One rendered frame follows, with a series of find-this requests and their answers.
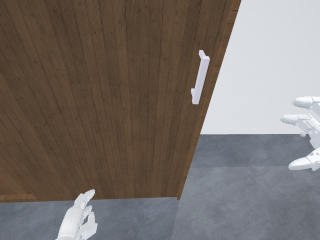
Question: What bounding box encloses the handle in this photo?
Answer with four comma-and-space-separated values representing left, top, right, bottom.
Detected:
191, 50, 210, 104

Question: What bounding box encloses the robot left hand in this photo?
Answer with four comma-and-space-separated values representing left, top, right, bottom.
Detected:
57, 189, 98, 240

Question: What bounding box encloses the robot right hand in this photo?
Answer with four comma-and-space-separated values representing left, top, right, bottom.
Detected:
280, 96, 320, 171

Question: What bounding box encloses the wardrobe door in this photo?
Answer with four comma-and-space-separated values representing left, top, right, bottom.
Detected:
0, 0, 233, 201
0, 158, 32, 195

